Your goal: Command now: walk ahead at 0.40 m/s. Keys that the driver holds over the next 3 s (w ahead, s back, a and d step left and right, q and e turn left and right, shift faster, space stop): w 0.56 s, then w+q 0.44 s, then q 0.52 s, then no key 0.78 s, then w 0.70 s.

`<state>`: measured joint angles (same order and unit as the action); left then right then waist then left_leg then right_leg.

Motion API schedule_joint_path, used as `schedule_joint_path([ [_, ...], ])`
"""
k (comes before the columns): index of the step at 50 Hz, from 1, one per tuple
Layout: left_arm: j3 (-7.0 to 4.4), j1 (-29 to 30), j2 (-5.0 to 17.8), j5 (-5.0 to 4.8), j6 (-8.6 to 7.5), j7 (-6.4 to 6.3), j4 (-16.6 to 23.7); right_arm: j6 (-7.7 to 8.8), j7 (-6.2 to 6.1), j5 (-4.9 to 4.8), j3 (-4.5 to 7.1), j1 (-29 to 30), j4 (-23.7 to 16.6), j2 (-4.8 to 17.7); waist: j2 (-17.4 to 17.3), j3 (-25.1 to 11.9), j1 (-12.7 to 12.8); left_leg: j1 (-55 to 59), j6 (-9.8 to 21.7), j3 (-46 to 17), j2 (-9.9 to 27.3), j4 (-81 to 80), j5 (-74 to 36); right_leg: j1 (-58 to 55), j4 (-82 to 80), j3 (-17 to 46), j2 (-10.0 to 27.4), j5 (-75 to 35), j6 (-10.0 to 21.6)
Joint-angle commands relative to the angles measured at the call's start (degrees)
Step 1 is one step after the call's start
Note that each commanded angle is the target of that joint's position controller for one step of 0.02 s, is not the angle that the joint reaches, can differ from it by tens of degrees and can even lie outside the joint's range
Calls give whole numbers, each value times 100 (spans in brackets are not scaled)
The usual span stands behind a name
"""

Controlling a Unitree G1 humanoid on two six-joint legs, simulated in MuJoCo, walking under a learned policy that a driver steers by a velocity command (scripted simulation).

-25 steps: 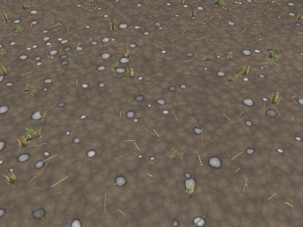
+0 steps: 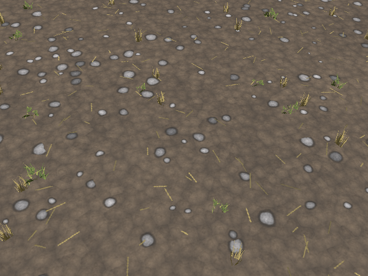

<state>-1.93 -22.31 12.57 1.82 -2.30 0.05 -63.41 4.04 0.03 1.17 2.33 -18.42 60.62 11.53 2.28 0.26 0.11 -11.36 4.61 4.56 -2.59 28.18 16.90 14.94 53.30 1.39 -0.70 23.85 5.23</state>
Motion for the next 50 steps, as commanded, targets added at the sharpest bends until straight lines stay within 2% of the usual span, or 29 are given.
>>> schedule_joint_path([
  [1,-32,669,224,16,-209,141,545,67,-3,-4,70,-587,-49,578,-391,840,-68,1006,608,-2568,1793,-2193,754,2456,983,84,486,-817,43],
  [3,-56,594,247,44,-141,178,512,153,-27,-18,-5,-759,44,407,-508,620,6,1146,484,-1830,1487,-2109,-712,2301,873,-127,479,-1110,-89],
  [6,-72,996,214,18,-38,179,676,194,-53,-41,-62,-1264,240,379,-627,539,-27,1415,454,-1248,1352,-1900,-2538,2618,740,-401,406,-1280,-216],
  [10,2,2122,89,-30,-2,187,1129,191,-82,-22,-138,-1406,265,317,-686,787,-185,1165,419,-864,1171,-1965,-3447,2585,-390,-735,253,-1693,-303],
  [13,71,2629,17,-89,-11,175,1338,206,-122,-16,-150,-1502,306,378,-779,855,-268,1136,398,-702,1174,-1964,-3992,2024,-1451,-960,56,-1969,-194],
  [14,67,2658,59,-97,-14,160,1378,212,-132,-9,-143,-1507,323,421,-807,833,-243,1220,398,-681,1239,-1909,-4307,1826,-1655,-998,1,-1967,-108],
  [16,9,2341,221,-100,-39,97,1354,235,-149,-6,-120,-1353,316,525,-839,607,-8,1459,343,-578,1338,-1416,-5612,1222,-1889,-1019,-190,-1820,127],
  [17,-47,1907,336,-95,-68,57,1239,236,-166,-3,-98,-1261,302,592,-866,356,200,1589,306,-536,1367,-891,-6267,767,-1931,-1001,-320,-1654,240],
  [18,-128,1161,468,-107,-111,17,1007,216,-170,10,-75,-1161,282,657,-874,-30,504,1665,291,-515,1364,-59,-6507,104,-2085,-920,-414,-1566,363],
  [19,-211,295,571,-80,-158,-30,730,189,-154,-27,-54,-1010,245,712,-788,-428,904,1292,254,-419,1254,1029,-5938,-951,-2545,-805,-318,-1801,488],
  [20,-342,-541,975,62,-180,-88,561,187,-110,-56,-102,-1032,108,526,-335,-978,1131,248,230,-278,986,2633,-4012,-2215,-2690,380,750,-849,742],
  [21,-437,-626,1358,156,-152,-56,585,146,-22,-199,-189,-1783,46,-167,929,-1564,609,-1834,27,-168,-166,4992,1129,-3537,-3240,3497,2474,-499,1725],
  [22,-407,-162,1082,-89,-115,21,606,118,-40,-64,-27,-1209,4,486,-1,-1178,611,-2391,175,-855,24,5330,937,-2972,-3866,3863,2206,374,1619],
  [23,-318,515,795,-147,-137,34,730,142,-18,-39,10,-642,-245,526,-4,-255,352,-2603,209,-825,331,5052,322,-2056,-4102,2925,2066,388,1403],
  [24,-236,781,452,-117,-200,57,749,164,-5,-19,18,-389,-299,469,-298,145,206,-2391,207,-797,508,4738,1,-1340,-4307,2361,1839,-320,1235],
  [26,-111,694,103,-93,-306,11,578,38,41,88,13,-508,-268,234,-246,302,-151,-1762,90,-781,707,4234,-112,-522,-4443,1440,1415,-1390,924],
  [27,-89,538,84,-91,-358,-6,501,-26,70,101,5,-557,-256,117,-196,292,-214,-1631,29,-741,727,4052,-102,-409,-4477,1196,1328,-1741,880],
  [29,-108,256,271,-96,-436,-30,395,-125,114,110,17,-380,-345,86,-120,360,-280,-1820,-66,-613,767,3758,-223,-384,-4561,778,1241,-2221,832],
  [31,-125,44,415,-81,-461,-37,364,-197,147,92,28,130,-534,160,-72,509,-207,-2255,-126,-556,835,3412,-640,-455,-4729,428,1191,-2306,726],
  [33,-97,-164,377,-77,-462,-41,348,-207,173,45,28,684,-737,204,-32,619,-72,-2588,-149,-517,814,2912,-1109,-625,-4779,85,1084,-2676,542],
  [36,-46,-349,312,-100,-473,-62,344,-168,205,-10,-28,1312,-962,119,45,634,77,-2500,-142,-269,673,1891,-1722,-843,-4720,-420,956,-3377,286],
  [40,-24,-761,355,-80,-463,-146,228,-145,219,-3,-86,1972,-1216,79,98,672,297,-2447,10,141,492,964,-1836,-1613,-4527,-773,1153,-4197,211],
  [43,-50,-736,509,-58,-418,-234,216,-121,200,36,-29,1863,-1268,195,198,483,133,-2074,273,399,171,650,-1197,-2241,-3793,-1033,1335,-6047,154],
  [45,-100,-582,673,-34,-355,-291,266,-108,153,57,71,1143,-1082,357,353,64,-216,-1336,536,549,-181,588,-613,-2413,-2641,-1178,1425,-7360,131],
  [46,-130,-507,757,-28,-309,-283,319,-84,139,70,154,514,-884,487,398,-272,-466,-667,689,509,-304,336,-544,-2287,-1720,-1211,1445,-7206,138],
  [47,-148,-350,800,-59,-288,-252,426,-57,117,143,275,-256,-665,715,286,-616,-872,488,923,121,-151,-102,-657,-1531,-435,-1307,1362,-6203,58],
  [48,-94,-317,519,-146,-319,-177,733,-80,48,201,468,-812,-650,1313,-543,-1193,-992,1989,1498,-1856,1285,-179,-356,174,1662,-1431,887,-3407,-141],
  [49,-111,-274,398,-196,-367,-80,1058,-160,79,96,526,-568,-726,1534,-1322,-1542,-615,2924,2307,-4744,2375,-972,-857,2103,3221,-583,-331,668,-314],
  [50,-148,335,607,-97,-420,-53,1199,-199,78,-43,490,-314,-705,1367,-452,-866,-564,2488,2044,-3998,2110,-1161,-632,2752,3100,145,177,84,-210],
])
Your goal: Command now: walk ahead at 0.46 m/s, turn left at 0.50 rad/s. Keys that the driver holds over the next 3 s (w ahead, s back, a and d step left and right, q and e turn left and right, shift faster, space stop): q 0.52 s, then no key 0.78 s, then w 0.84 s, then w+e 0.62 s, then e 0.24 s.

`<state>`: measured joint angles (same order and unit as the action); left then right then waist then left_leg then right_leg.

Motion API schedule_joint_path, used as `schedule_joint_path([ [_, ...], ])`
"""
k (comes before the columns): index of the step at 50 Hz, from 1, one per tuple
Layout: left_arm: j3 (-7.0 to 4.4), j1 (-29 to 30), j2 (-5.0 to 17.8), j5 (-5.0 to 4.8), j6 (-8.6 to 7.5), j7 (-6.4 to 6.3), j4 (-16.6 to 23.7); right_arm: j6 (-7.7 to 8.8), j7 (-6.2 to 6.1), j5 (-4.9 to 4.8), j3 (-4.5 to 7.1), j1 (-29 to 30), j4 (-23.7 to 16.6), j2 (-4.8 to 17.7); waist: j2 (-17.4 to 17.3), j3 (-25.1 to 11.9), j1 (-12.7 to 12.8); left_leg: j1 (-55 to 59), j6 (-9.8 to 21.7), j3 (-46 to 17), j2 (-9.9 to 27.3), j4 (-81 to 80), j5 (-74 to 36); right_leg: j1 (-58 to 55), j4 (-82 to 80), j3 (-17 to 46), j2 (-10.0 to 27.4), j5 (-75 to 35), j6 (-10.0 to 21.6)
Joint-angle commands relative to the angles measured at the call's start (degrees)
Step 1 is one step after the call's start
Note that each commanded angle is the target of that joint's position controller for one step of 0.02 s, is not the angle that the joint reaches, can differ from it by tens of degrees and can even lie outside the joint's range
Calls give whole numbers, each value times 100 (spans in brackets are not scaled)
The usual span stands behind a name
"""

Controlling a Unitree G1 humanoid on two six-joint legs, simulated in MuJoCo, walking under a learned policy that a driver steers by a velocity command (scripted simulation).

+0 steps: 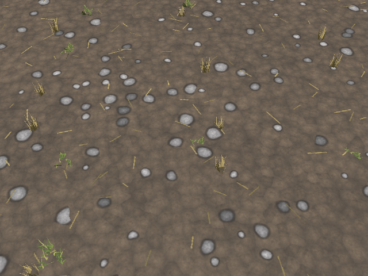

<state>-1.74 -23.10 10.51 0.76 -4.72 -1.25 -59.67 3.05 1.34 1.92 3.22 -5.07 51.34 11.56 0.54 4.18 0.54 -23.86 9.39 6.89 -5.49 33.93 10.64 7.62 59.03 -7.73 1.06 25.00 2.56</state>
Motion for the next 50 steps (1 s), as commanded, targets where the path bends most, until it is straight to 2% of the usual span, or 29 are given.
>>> schedule_joint_path([
  [1,-162,637,808,-51,-247,91,940,-90,-74,-138,337,-1269,149,1106,-83,-630,-435,2918,1332,-3545,2296,-1870,-852,3416,2112,992,182,-513,33],
  [2,-176,581,766,-37,-238,58,890,-61,-88,-124,268,-1026,99,866,318,-269,-150,2220,1080,-2970,2041,-1897,-2195,3037,1665,960,320,-649,-38],
  [4,-172,371,638,138,-1,27,899,28,-130,-181,191,-907,59,697,240,-281,139,1510,808,-2113,1590,-1784,-3821,2346,1106,950,401,-575,-252],
  [6,-170,399,551,165,189,31,1012,101,-126,-184,210,-1066,81,878,52,-396,216,1379,688,-1800,1335,-1644,-4817,2266,702,830,298,-663,-406],
  [8,-168,668,569,147,276,42,1186,67,-139,-170,244,-1250,56,1046,-177,-523,150,1429,489,-1652,1123,-1507,-5256,2393,278,716,213,-1001,-488],
  [13,-132,1659,720,80,362,45,1670,-136,-228,-177,236,-1717,-44,1050,-497,-684,-240,1943,-42,-1909,979,-1205,-5056,2794,-640,733,86,-1694,-510],
  [18,-73,2225,880,22,347,13,1956,-277,-333,-93,280,-1977,-167,1141,-541,-570,-461,2613,-5,-2532,1191,-797,-4925,3038,-1371,948,-84,-1547,-398],
  [21,-73,1969,1033,-15,270,-24,1950,-324,-352,-44,324,-1734,-345,1246,-569,-523,-303,2501,-24,-2898,1186,-426,-4780,2393,-2084,1112,-206,-1244,-231],
  [23,-99,1267,1130,-2,193,-76,1791,-293,-301,-111,345,-1243,-528,1328,-570,-615,133,1937,-301,-2924,798,106,-4459,1010,-3260,1052,-356,-1650,-53],
  [24,-147,726,1307,56,111,-130,1724,-233,-253,-212,305,-1065,-686,1213,-213,-964,407,1323,-540,-2763,495,975,-3497,-239,-3707,1524,266,-3045,156],
  [25,-189,559,1696,30,133,-202,1832,-204,-261,-264,203,-1465,-856,763,968,-1579,177,430,-717,-1855,-223,2479,835,-1420,-3419,2870,1948,-5993,590],
  [26,-215,642,1718,-92,274,-158,1884,-318,-304,-205,298,-2218,-783,1046,1611,-2215,-171,-7,-790,-1338,-665,3500,3140,-1327,-3507,4174,2751,-7020,1501],
  [27,-135,920,1307,-110,345,-120,1997,-432,-323,-20,327,-2191,-532,1243,626,-1663,-277,-189,-850,-1457,-265,4026,2710,-781,-3612,3792,2490,-6113,1520],
  [28,-43,1189,963,-103,373,-123,2048,-494,-266,30,331,-1764,-521,1236,191,-1054,-220,-234,-928,-1401,-142,3992,2295,-189,-3770,2983,1976,-5180,1325],
  [29,-5,1430,888,-25,420,-124,2085,-560,-216,-9,316,-1600,-572,1122,208,-804,-309,-198,-1009,-1368,-27,3794,2018,159,-3989,2489,1566,-4193,1074],
  [30,-18,1465,964,35,420,-140,2067,-621,-162,-38,285,-1482,-622,1042,535,-634,-294,-167,-1070,-1343,27,3652,1779,409,-4129,2148,1306,-3828,993],
  [31,-47,1431,1040,85,415,-125,2025,-657,-125,-69,248,-1536,-597,970,692,-629,-279,-13,-1109,-1253,-54,3658,1611,579,-4167,1884,1119,-3809,966],
  [33,-66,1304,1081,84,365,-83,1957,-681,-97,-112,216,-1486,-639,937,688,-790,-274,84,-1122,-1244,-129,3356,1509,534,-4189,1721,1090,-3744,992],
  [35,-79,1236,1116,65,349,-63,1901,-715,-99,-89,166,-1331,-674,895,698,-808,-234,103,-1115,-1205,-67,2811,1512,482,-4288,1718,1129,-3104,1026],
  [39,-115,1190,1210,89,434,3,1827,-763,-89,-90,17,-975,-718,782,948,-702,-73,668,-995,-890,148,1271,1642,699,-4552,1794,1090,-1287,969],
  [41,-157,1036,1306,100,511,49,1739,-732,-99,-117,-20,-935,-689,814,999,-649,8,977,-895,-717,166,617,1561,739,-4531,1905,1134,-1080,970],
  [43,-178,982,1348,42,601,62,1669,-652,-117,-109,-65,-1218,-535,748,841,-584,-141,1589,-711,-560,183,-522,897,989,-4373,1875,1088,-990,804],
  [44,-176,855,1322,16,628,60,1605,-590,-132,-86,-79,-1298,-478,773,706,-478,-183,1978,-572,-661,223,-1230,458,1291,-4293,1834,1028,-863,573],
  [45,-157,711,1196,24,619,75,1576,-512,-163,-24,-90,-1178,-530,926,271,-373,-111,2150,-445,-1313,658,-1788,441,1588,-4029,1669,855,-652,230],
  [46,-53,632,772,-41,578,111,1723,-449,-213,56,-51,-1070,-652,1296,-937,-584,21,2207,-118,-2957,1949,-2330,1071,1947,-3068,1014,262,-261,-131],
  [47,-74,963,865,-48,603,53,1691,-403,-209,6,-106,-673,-640,1150,-1159,-50,-75,498,249,-3111,2432,-2553,957,1234,-2717,826,-46,-43,-188],
  [48,-79,1016,864,-53,633,62,1637,-325,-227,19,-207,-300,-669,851,-876,105,122,242,143,-2698,2052,-2517,876,729,-2452,1035,51,-413,-163],
  [49,-68,900,785,-44,633,84,1529,-268,-261,-8,-247,-148,-618,760,-902,60,231,315,-29,-2326,1767,-2416,620,655,-2486,976,-44,-656,-134],
  [50,-80,794,822,-16,619,88,1425,-238,-292,-23,-254,-168,-574,793,-932,3,253,600,-157,-2064,1540,-2252,112,645,-2532,910,-79,-801,-128],
])
Over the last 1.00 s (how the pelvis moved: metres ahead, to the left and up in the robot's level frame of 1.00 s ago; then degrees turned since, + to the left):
0.55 0.04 -0.02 12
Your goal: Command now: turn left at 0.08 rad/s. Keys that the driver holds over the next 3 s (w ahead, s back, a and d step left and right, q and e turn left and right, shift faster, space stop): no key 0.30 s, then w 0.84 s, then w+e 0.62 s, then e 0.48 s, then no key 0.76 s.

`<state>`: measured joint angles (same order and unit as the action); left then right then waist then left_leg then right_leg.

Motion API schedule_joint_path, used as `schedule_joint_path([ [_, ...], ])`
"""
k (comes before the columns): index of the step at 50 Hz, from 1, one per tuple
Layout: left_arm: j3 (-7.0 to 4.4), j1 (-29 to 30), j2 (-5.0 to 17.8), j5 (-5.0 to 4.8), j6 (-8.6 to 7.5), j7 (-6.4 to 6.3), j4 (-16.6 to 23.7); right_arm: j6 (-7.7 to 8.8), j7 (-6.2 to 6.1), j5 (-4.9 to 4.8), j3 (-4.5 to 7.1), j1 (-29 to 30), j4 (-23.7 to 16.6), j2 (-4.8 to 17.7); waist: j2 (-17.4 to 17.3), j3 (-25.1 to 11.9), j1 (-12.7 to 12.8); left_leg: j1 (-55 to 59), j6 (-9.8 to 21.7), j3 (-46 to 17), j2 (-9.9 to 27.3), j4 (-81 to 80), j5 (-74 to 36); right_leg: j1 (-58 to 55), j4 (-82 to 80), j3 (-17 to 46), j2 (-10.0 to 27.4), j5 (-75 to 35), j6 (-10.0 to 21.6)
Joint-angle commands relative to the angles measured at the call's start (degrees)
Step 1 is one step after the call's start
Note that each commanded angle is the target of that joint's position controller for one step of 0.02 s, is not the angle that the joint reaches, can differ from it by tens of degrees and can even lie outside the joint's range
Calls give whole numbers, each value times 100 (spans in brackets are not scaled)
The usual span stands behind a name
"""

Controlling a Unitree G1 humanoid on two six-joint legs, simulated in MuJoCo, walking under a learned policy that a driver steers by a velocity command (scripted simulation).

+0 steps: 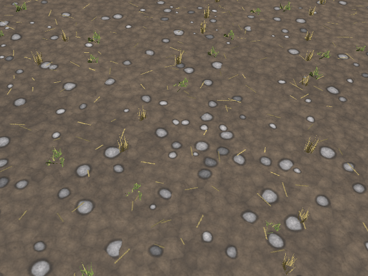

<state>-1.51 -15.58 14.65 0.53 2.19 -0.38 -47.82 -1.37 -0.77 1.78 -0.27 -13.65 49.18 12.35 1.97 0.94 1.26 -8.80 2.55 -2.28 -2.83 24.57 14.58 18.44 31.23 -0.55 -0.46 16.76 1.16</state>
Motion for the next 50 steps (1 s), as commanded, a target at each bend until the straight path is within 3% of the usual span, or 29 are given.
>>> schedule_joint_path([
  [1,-107,-31,425,57,-85,-4,161,241,-109,-56,83,583,-291,730,-1071,240,163,-607,503,-988,1197,-1073,-1123,-446,112,157,70,-57,3],
  [3,-38,-172,297,51,-141,-43,7,273,-107,-117,75,302,-132,731,-823,-70,138,-95,441,-793,1140,-621,-2291,-767,-626,153,138,-564,-73],
  [5,-42,-194,465,42,-204,-92,-92,281,-99,-134,81,113,-36,722,-688,-231,24,-80,216,-824,966,-517,-1722,-1268,-1027,429,484,-1462,-136],
  [6,-78,-108,662,1,-212,-100,-157,285,-77,-137,100,-213,50,709,-496,-152,-230,-271,139,-826,791,-676,-1497,-1410,-863,556,606,-1798,-128],
  [7,-80,-151,562,-60,-197,-67,-269,260,-90,-154,100,-189,195,683,-351,9,-90,-148,117,-677,678,-753,-1190,-1072,-908,527,527,-1477,-119],
  [8,-36,-222,414,-39,-195,-44,-361,227,-108,-146,113,-80,244,699,-323,125,-17,-40,116,-635,667,-706,-974,-891,-1056,523,496,-1269,-124],
  [11,-12,-167,366,13,-195,-72,-559,187,-98,-134,132,-14,360,665,-81,194,-54,-71,147,-624,689,-695,-759,-860,-1191,550,493,-1210,-90],
  [15,-2,-133,340,10,-214,-92,-769,206,-106,-134,135,-42,592,620,-111,175,-56,-113,138,-596,668,-738,-625,-931,-1214,591,527,-1164,-45],
  [16,8,-180,306,19,-211,-90,-839,201,-105,-128,135,-112,663,615,-150,52,-66,-89,158,-602,630,-827,-61,-978,-1210,546,461,-706,-27],
  [18,-43,-161,384,60,-180,-72,-857,136,-96,-120,243,-227,737,863,-434,222,-112,-283,373,-779,573,-903,1819,-592,-735,271,112,842,93],
  [20,-42,76,301,123,-166,-15,-744,86,-67,-108,322,-470,780,1000,-753,694,-264,-441,707,-1477,1002,-1338,3205,232,-109,77,-86,1408,177],
  [22,6,223,83,182,-243,35,-635,119,-56,-97,390,-609,843,1048,-1074,904,-315,-450,1079,-2269,1703,-1786,3318,546,739,-190,28,674,206],
  [23,-14,204,130,163,-303,52,-615,159,-43,-74,396,-553,833,1003,-997,861,-252,-426,1136,-2307,1798,-1820,2963,577,901,-126,136,646,254],
  [25,-43,-21,164,117,-424,104,-641,246,-14,-79,424,-329,787,1011,-895,705,-47,-451,1056,-1874,1645,-1628,2334,188,511,-157,166,701,365],
  [27,-70,-943,61,60,-515,90,-995,286,11,-140,434,57,694,941,-707,621,417,-1481,782,-1169,1133,-953,2146,-1559,-598,-371,-121,211,434],
  [28,-134,-1466,260,94,-559,33,-1176,326,23,-99,378,209,595,704,-97,603,600,-2128,587,-676,726,26,1846,-2306,-1188,350,285,654,459],
  [29,-264,-2107,819,122,-602,-9,-1283,385,75,-130,243,280,401,187,1314,327,722,-2985,295,327,-35,1940,1472,-2862,-2382,2789,1703,2434,810],
  [30,-302,-2105,952,76,-557,12,-1364,402,99,29,324,398,305,579,1004,678,565,-3446,339,236,5,2891,1560,-2360,-2720,3777,2273,2968,1112],
  [31,-237,-1510,698,86,-562,31,-1183,431,157,57,346,368,337,649,394,967,211,-3436,391,-3,334,3359,1023,-1902,-2672,3438,2139,2786,1130],
  [32,-196,-1106,531,74,-613,53,-1041,471,221,11,325,228,441,557,187,957,13,-3298,376,-26,499,3447,537,-1712,-2675,2884,1859,2171,1007],
  [35,-107,-1086,254,40,-757,32,-1065,476,306,52,324,134,567,494,210,583,-87,-3067,197,238,649,3450,-272,-1957,-2616,1567,1275,-58,775],
  [38,-52,-1614,151,14,-797,12,-1299,401,302,42,301,515,430,385,282,480,3,-3392,38,491,637,3429,-492,-2243,-2367,992,1148,-1887,799],
  [42,6,-1768,113,42,-790,-24,-1371,372,295,1,215,1527,13,249,336,677,168,-3381,-101,786,519,2428,-776,-2056,-2341,618,1014,-2963,844],
  [46,-1,-1800,237,56,-801,-60,-1447,391,277,-64,149,1994,-234,208,463,745,202,-2647,97,978,313,1233,-991,-2060,-2295,441,1103,-3686,867],
  [48,-18,-1607,320,53,-815,-72,-1448,416,220,-66,195,1724,-226,330,448,602,-27,-2039,325,995,156,930,-884,-2205,-1915,325,1208,-4841,812],
  [50,-61,-1406,452,59,-799,-91,-1430,479,128,-78,324,599,110,565,431,-21,-520,-877,554,960,-120,726,-658,-2398,-630,201,1204,-6145,684],
])
Over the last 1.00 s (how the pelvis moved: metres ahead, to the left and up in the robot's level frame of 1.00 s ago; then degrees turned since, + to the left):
0.20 -0.01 0.02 24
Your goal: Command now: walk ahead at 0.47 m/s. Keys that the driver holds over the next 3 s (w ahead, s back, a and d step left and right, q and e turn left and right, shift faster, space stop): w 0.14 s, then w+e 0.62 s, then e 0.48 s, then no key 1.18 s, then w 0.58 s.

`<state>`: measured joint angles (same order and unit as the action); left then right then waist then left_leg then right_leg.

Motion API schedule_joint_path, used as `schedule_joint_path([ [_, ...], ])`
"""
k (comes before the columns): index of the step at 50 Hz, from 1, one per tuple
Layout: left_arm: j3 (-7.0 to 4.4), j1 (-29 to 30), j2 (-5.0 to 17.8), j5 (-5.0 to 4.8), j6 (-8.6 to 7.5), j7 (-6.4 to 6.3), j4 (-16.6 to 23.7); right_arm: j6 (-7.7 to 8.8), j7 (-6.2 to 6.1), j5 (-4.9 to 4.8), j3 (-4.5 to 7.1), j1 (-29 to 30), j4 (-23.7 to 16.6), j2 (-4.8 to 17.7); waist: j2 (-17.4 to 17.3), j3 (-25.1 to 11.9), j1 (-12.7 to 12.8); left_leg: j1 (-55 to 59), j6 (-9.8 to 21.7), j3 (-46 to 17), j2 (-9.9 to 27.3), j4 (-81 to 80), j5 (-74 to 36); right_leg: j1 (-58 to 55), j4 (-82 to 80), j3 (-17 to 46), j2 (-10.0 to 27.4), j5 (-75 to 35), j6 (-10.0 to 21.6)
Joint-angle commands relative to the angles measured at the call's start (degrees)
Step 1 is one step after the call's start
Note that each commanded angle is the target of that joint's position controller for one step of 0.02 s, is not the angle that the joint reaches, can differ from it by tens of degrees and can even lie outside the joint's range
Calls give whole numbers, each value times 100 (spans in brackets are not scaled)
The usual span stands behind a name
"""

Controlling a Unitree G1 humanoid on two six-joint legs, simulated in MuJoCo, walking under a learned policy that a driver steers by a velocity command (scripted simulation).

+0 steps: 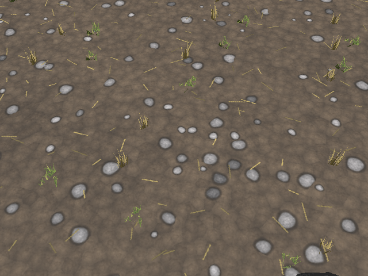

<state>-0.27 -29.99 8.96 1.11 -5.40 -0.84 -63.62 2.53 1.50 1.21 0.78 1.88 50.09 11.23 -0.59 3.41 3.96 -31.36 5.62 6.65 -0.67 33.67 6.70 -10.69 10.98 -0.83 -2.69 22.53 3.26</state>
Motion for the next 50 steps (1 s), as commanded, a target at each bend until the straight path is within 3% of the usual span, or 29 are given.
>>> schedule_joint_path([
  [1,-198,168,1056,-25,-13,-38,184,139,-152,-5,303,-1889,329,790,573,-730,-1190,2493,368,15,-323,-585,-115,851,2488,104,1288,-6373,387],
  [2,-151,136,895,-53,-6,-7,309,174,-217,134,425,-2750,514,1157,184,-1298,-1437,3841,594,-1048,658,-691,741,1925,4025,-18,1045,-4540,341],
  [3,-44,-557,176,-195,25,63,399,157,-197,256,529,-2958,510,1616,-1110,-1915,-958,5163,1408,-4073,2434,-1206,1248,3934,6317,-224,-39,308,126],
  [4,-216,-194,816,-65,49,55,374,100,-117,-17,519,-2606,503,1387,-389,-1727,-992,4676,1460,-4821,2298,-1898,1918,4456,6848,481,2,438,256],
  [5,-254,369,856,-35,38,70,592,111,-108,-80,431,-1908,395,1076,-301,-739,-700,3777,1260,-3810,2126,-2073,2046,4721,6687,453,347,-151,299],
  [6,-247,691,795,-13,7,92,662,172,-82,-72,347,-1594,356,721,-26,-300,-600,3010,1111,-3171,1863,-2303,1430,4549,6362,415,536,-513,301],
  [8,-244,624,585,78,126,147,621,277,-128,-35,232,-1588,500,370,-70,-88,-245,2179,769,-2185,1428,-2491,427,3954,5846,429,752,-681,216],
  [9,-234,525,457,80,202,182,571,333,-144,-24,208,-1728,572,328,-100,-111,-182,2047,704,-1884,1375,-2545,122,3790,5712,424,754,-688,176],
  [11,-253,677,427,83,311,224,634,430,-164,-36,226,-2028,693,471,-139,-17,-130,1994,630,-1447,1306,-2668,-270,3966,5506,374,768,-847,123],
  [14,-274,1435,505,58,394,271,902,455,-185,-23,229,-2336,749,567,-175,212,-244,2177,422,-934,1201,-2863,-442,4686,5061,315,832,-1523,62],
  [19,-197,2499,396,2,336,325,1286,460,-236,-47,163,-2707,799,510,-201,305,-479,2590,94,-158,1031,-2748,-1699,4814,3586,-123,662,-2461,9],
  [23,-134,3149,357,21,319,339,1578,415,-337,-25,152,-3158,951,563,-239,346,-680,3429,57,169,1225,-2449,-2756,4788,2688,-594,487,-2370,153],
  [26,-195,2910,480,50,310,307,1586,352,-427,-7,186,-3119,963,733,-410,77,-474,3964,-6,429,1382,-1603,-4878,4232,2438,-893,94,-1634,440],
  [28,-304,2119,668,65,302,265,1377,273,-469,25,243,-2959,906,900,-590,-359,-104,4029,-4,545,1484,-354,-5867,3402,2346,-980,-233,-1054,731],
  [29,-400,1491,836,90,275,253,1187,233,-445,33,272,-2887,842,970,-621,-693,156,3776,17,556,1499,635,-5461,2643,2039,-859,-331,-980,912],
  [30,-539,719,1119,170,253,213,994,235,-393,-5,290,-2643,688,1006,-376,-1034,614,2804,-63,637,1385,2118,-4151,1407,1555,-231,17,-993,1205],
  [31,-722,522,1756,209,283,145,1032,273,-272,-74,202,-2860,350,442,884,-1581,324,510,-312,601,526,4294,648,-433,1614,2317,1791,-1307,1992],
  [32,-737,527,1806,47,369,165,1066,336,-209,-77,252,-2377,63,666,704,-1824,333,-867,-363,-559,-236,5339,2363,-860,712,4406,2299,-1059,2506],
  [33,-693,925,1641,-39,391,130,1073,421,-171,-48,260,-1802,-125,758,213,-846,195,-1453,-298,-947,275,5006,1669,-147,435,3465,2125,-979,2199],
  [34,-623,1241,1332,-56,381,123,1120,481,-156,-78,266,-1754,-168,793,-70,-426,-42,-1192,-308,-900,463,4463,1204,620,256,2915,1930,-1409,1900],
  [35,-569,1486,1142,-51,344,110,1161,446,-173,-47,278,-1828,-114,759,-330,-135,-318,-826,-378,-880,607,4008,1075,1246,178,2394,1634,-2116,1647],
  [37,-498,1575,1012,-107,232,71,1187,207,-153,138,254,-2002,-127,613,-190,-158,-582,-175,-594,-863,718,3456,1058,1908,127,1735,1186,-2925,1443],
  [38,-506,1473,1085,-125,166,73,1167,112,-130,170,253,-1979,-180,571,-113,-192,-618,-125,-676,-786,701,3280,1052,1996,144,1596,1068,-3300,1428],
  [40,-546,1295,1312,-117,118,73,1156,12,-131,143,250,-1726,-338,561,22,-115,-618,-165,-825,-623,627,2830,780,2167,309,1292,890,-4712,1315],
  [42,-553,1061,1369,-109,160,75,1154,-17,-148,118,235,-1345,-526,565,208,-167,-492,-218,-887,-500,499,2328,429,2119,584,1083,700,-5753,1061],
  [47,-550,593,1368,-84,363,8,1217,-25,-174,3,155,-427,-947,645,571,-415,-44,-300,-788,-522,159,1098,-223,1423,1069,1305,583,-5897,626],
  [50,-572,592,1409,-10,454,-61,1332,26,-213,-23,136,-321,-1034,792,605,-447,-7,-74,-678,-691,-22,432,-100,1082,1513,1663,680,-5743,574],
])
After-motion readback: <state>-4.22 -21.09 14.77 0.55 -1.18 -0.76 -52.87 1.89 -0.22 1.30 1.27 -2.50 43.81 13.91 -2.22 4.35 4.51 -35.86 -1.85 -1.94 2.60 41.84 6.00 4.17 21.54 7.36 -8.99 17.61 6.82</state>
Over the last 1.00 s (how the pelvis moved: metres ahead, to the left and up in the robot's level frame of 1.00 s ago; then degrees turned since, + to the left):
0.22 -0.04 -0.02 -1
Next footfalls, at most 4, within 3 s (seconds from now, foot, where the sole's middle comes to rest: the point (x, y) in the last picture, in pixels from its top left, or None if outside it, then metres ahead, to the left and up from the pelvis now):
0.04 left None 0.19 0.08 -0.76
0.60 right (230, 270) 0.47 -0.08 -0.76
1.08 left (220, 192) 0.77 -0.05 -0.76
1.50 right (251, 245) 0.56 -0.16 -0.76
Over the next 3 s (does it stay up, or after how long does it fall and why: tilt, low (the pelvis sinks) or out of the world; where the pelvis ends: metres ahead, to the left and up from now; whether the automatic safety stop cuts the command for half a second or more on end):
stays up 0.69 -0.16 0.01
